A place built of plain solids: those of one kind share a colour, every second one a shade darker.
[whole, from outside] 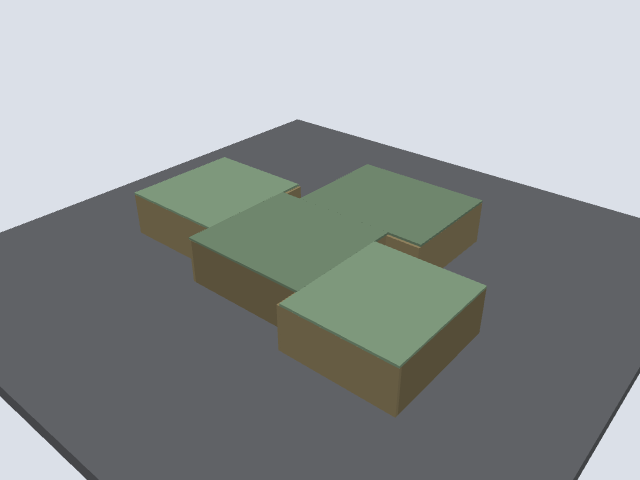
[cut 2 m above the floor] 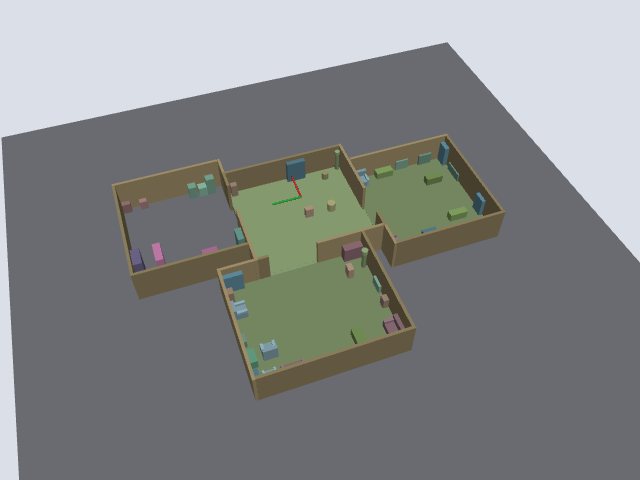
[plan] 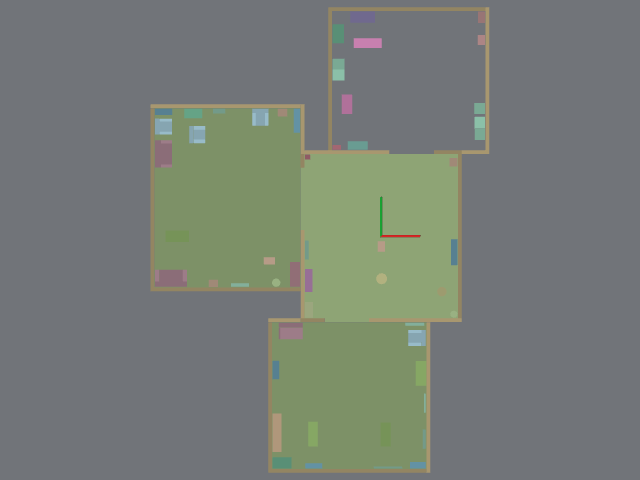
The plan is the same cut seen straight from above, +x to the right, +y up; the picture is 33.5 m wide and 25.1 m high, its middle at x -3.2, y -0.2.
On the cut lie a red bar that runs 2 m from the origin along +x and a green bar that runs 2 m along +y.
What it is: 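One storey of an old house, long lived in; a hub and three side rooms behind broad openings; a side room's floor lies below the hub's by a bare drop, by one riser or not at all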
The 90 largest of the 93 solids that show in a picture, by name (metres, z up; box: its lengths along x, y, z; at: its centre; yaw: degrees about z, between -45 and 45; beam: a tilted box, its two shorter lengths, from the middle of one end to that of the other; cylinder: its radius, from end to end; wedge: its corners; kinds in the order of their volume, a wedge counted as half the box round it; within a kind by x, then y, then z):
{
 "floor_1": {"box": [7.65, 9.38, 0.55], "at": [-8.04, 2.01, 0.22]},
 "floor_2": {"box": [0.2, 3.25, 0.55], "at": [-4.11, 1.95, 0.22]},
 "floor_3": {"box": [2.3, 0.2, 0.39], "at": [-1.79, -4.39, 0.14]},
 "floor_4": {"box": [8.08, 7.68, 0.39], "at": [-1.67, -8.33, 0.14]},
 "floor_5": {"box": [8.03, 8.59, 0.55], "at": [0.0, 0.0, 0.22]},
 "wall_1": {"box": [0.2, 9.38, 3.11], "at": [-11.96, 2.01, 1.5]},
 "wall_2": {"box": [7.85, 0.2, 3.11], "at": [-8.14, -2.78, 1.5]},
 "wall_3": {"box": [7.85, 0.2, 3.11], "at": [-8.14, 6.8, 1.5]},
 "wall_4": {"box": [0.2, 7.88, 3.11], "at": [-5.81, -8.43, 1.5]},
 "wall_5": {"box": [1.7, 0.2, 3.11], "at": [-5.06, -4.39, 1.5]},
 "wall_6": {"box": [0.2, 4.62, 3.11], "at": [-4.11, -1.98, 1.5]},
 "wall_7": {"box": [0.2, 0.72, 3.11], "at": [-4.11, 3.93, 1.5]},
 "wall_8": {"box": [0.2, 2.4, 3.11], "at": [-4.11, 5.7, 1.5]},
 "wall_9": {"box": [1.27, 0.2, 3.11], "at": [-3.58, -4.39, 1.5]},
 "wall_10": {"box": [0.2, 7.48, 3.11], "at": [-2.67, 8.23, 1.5]},
 "wall_11": {"box": [4.63, 0.2, 3.11], "at": [-1.9, 4.39, 1.5]},
 "wall_12": {"box": [8.08, 0.2, 3.11], "at": [-1.67, -12.27, 1.5]},
 "wall_13": {"box": [8.03, 0.2, 3.11], "at": [1.44, 11.87, 1.5]},
 "wall_14": {"box": [4.86, 0.2, 3.11], "at": [1.79, -4.39, 1.5]},
 "wall_15": {"box": [0.2, 7.88, 3.11], "at": [2.46, -8.43, 1.5]},
 "wall_16": {"box": [1.45, 0.2, 3.11], "at": [3.49, 4.39, 1.5]},
 "wall_17": {"box": [0.2, 8.59, 3.11], "at": [4.11, 0.0, 1.5]},
 "wall_18": {"box": [1.44, 0.2, 3.11], "at": [4.94, 4.39, 1.5]},
 "wall_19": {"box": [0.2, 7.48, 3.11], "at": [5.56, 8.23, 1.5]},
 "roof_1": {"box": [7.85, 9.78, 0.16], "at": [-8.14, 2.01, 3.14]},
 "roof_2": {"box": [8.48, 7.88, 0.16], "at": [-1.67, -8.43, 3.14]},
 "roof_3": {"box": [8.43, 8.99, 0.16], "at": [0.0, 0.0, 3.14]},
 "roof_4": {"box": [8.43, 7.48, 0.16], "at": [1.44, 8.23, 3.14]},
 "bookcase_1": {"box": [0.91, 0.33, 1.08], "at": [-11.38, 6.5, 1.03]},
 "bookcase_2": {"box": [0.35, 0.98, 1.99], "at": [-5.51, -6.99, 1.33]},
 "bookcase_3": {"box": [0.33, 1.26, 1.5], "at": [-4.41, 6.04, 1.25]},
 "bookcase_4": {"box": [0.89, 0.27, 1.4], "at": [-3.53, -12.01, 1.04]},
 "bookcase_5": {"box": [0.83, 0.34, 1.64], "at": [1.92, -11.97, 1.16]},
 "bookcase_6": {"box": [0.34, 1.37, 1.71], "at": [3.81, -0.84, 1.35]},
 "clothes_rail_1": {"box": [0.56, 1.02, 1.72], "at": [-1.79, 6.89, 0.81]},
 "clothes_rail_2": {"box": [1.48, 0.52, 1.75], "at": [-0.7, 10.09, 0.82]},
 "sofa_1": {"box": [0.22, 0.62, 0.66], "at": [-11.72, -2.06, 0.83]},
 "sofa_2": {"box": [0.32, 1.43, 0.87], "at": [-11.67, 4.3, 0.93]},
 "sofa_3": {"box": [0.57, 1.27, 0.47], "at": [-11.23, 4.22, 0.73]},
 "sofa_4": {"box": [1.68, 0.28, 0.93], "at": [-10.99, -2.51, 0.96]},
 "sofa_5": {"box": [1.46, 0.62, 0.48], "at": [-10.88, -2.06, 0.74]},
 "sofa_6": {"box": [1.17, 0.61, 0.47], "at": [-4.77, -5.09, 0.58]},
 "sofa_7": {"box": [1.09, 0.26, 0.24], "at": [-4.73, -4.65, 1.11]},
 "carton_stack_1": {"box": [0.63, 0.58, 0.98], "at": [-2.23, 8.43, 0.44]},
 "carton_stack_2": {"box": [0.63, 0.56, 1.04], "at": [-2.23, 9.0, 0.47]},
 "carton_stack_3": {"box": [0.56, 0.58, 1.1], "at": [5.15, 6.67, 0.5]},
 "carton_stack_4": {"box": [0.55, 0.62, 1.49], "at": [5.16, 5.33, 0.69]},
 "carton_stack_5": {"box": [0.55, 0.61, 0.83], "at": [5.16, 5.94, 0.37]},
 "armchair_1": {"box": [0.25, 0.84, 0.92], "at": [-11.71, 5.73, 0.96]},
 "armchair_2": {"box": [0.64, 0.68, 0.49], "at": [-11.26, 5.65, 0.74]},
 "armchair_3": {"box": [0.24, 0.9, 1.0], "at": [-9.93, 5.31, 1.0]},
 "armchair_4": {"box": [0.61, 0.71, 0.49], "at": [-9.5, 5.22, 0.74]},
 "armchair_5": {"box": [0.61, 0.19, 0.62], "at": [-9.5, 5.67, 0.81]},
 "armchair_6": {"box": [0.67, 0.67, 0.49], "at": [-6.41, 6.11, 0.74]},
 "armchair_7": {"box": [0.85, 0.22, 0.95], "at": [-6.32, 6.56, 0.97]},
 "armchair_8": {"box": [0.18, 0.67, 0.66], "at": [-5.98, 6.11, 0.83]},
 "armchair_9": {"box": [0.69, 0.67, 0.47], "at": [1.75, -5.24, 0.58]},
 "armchair_10": {"box": [0.23, 0.84, 0.94], "at": [2.22, -5.32, 0.81]},
 "coffee_table_1": {"box": [1.24, 0.61, 0.59], "at": [-10.66, 0.0, 0.79]},
 "coffee_table_2": {"box": [0.51, 1.29, 0.6], "at": [-3.56, -10.35, 0.64]},
 "coffee_table_3": {"box": [0.54, 1.26, 0.58], "at": [0.23, -10.37, 0.63]},
 "coffee_table_4": {"box": [0.56, 1.3, 0.55], "at": [2.08, -7.17, 0.62]},
 "wardrobe_1": {"box": [1.29, 0.59, 2.12], "at": [-0.97, 11.45, 1.01]},
 "trunk_1": {"box": [0.94, 0.51, 0.71], "at": [-9.83, 6.41, 0.85]},
 "trunk_2": {"box": [1.0, 0.59, 0.63], "at": [-5.19, -11.85, 0.66]},
 "trunk_3": {"box": [0.6, 1.0, 0.71], "at": [-2.25, 10.58, 0.31]},
 "sideboard_1": {"box": [0.47, 2.02, 1.15], "at": [-5.45, -10.28, 0.91]},
 "metal_shelving_1": {"box": [1.05, 0.44, 1.98], "at": [-1.22, 4.74, 0.94]},
 "side_table_1": {"box": [0.49, 0.37, 0.78], "at": [-8.78, -2.46, 0.89]},
 "side_table_2": {"box": [0.59, 0.39, 0.85], "at": [-5.85, -1.29, 0.92]},
 "side_table_3": {"box": [0.49, 0.41, 0.97], "at": [-5.16, 6.46, 0.98]},
 "side_table_4": {"box": [0.38, 0.55, 0.75], "at": [0.01, -0.55, 0.87]},
 "side_table_5": {"box": [0.41, 0.45, 1.01], "at": [3.78, 3.87, 1.0]},
 "radiator_1": {"box": [0.64, 0.26, 0.62], "at": [-8.48, 6.54, 0.81]},
 "radiator_2": {"box": [0.94, 0.19, 0.67], "at": [-7.38, -2.56, 0.83]},
 "radiator_3": {"box": [0.2, 1.01, 0.69], "at": [-3.89, -0.72, 0.84]},
 "radiator_4": {"box": [1.48, 0.11, 0.62], "at": [0.36, -12.09, 0.65]},
 "radiator_5": {"box": [0.99, 0.16, 1.06], "at": [1.75, -4.6, 0.87]},
 "radiator_6": {"box": [0.17, 1.02, 0.88], "at": [2.25, -10.61, 0.78]},
 "radiator_7": {"box": [0.1, 1.0, 0.84], "at": [2.29, -8.73, 0.76]},
 "tv_unit_1": {"box": [0.53, 1.31, 1.14], "at": [-4.51, -2.0, 1.07]},
 "hall_bench_1": {"box": [0.4, 1.21, 1.0], "at": [-3.79, -2.32, 1.0]},
 "pet_corner_1": {"box": [0.43, 0.82, 1.23], "at": [-3.77, -3.86, 1.11]},
 "crate_stack_1": {"box": [0.38, 0.52, 0.75], "at": [5.24, 10.26, 0.33]},
 "crate_stack_2": {"box": [0.38, 0.6, 0.88], "at": [5.24, 11.45, 0.39]},
 "stool_pouffe_round_1": {"cylinder": 0.29, "from": [0.02, -2.22, 0.5], "to": [0.02, -2.22, 1.15]},
 "stool_pouffe_round_2": {"cylinder": 0.25, "from": [3.18, -2.9, 0.5], "to": [3.18, -2.9, 1.03]},
 "floor_lamp_round_1": {"cylinder": 0.16, "from": [-5.49, -2.43, 0.5], "to": [-5.49, -2.43, 1.83]},
 "floor_lamp_round_2": {"cylinder": 0.15, "from": [3.8, -4.08, 0.5], "to": [3.8, -4.08, 1.94]},
 "tall_odds_1": {"box": [0.45, 0.25, 1.77], "at": [-2.32, 4.65, 0.83]}
}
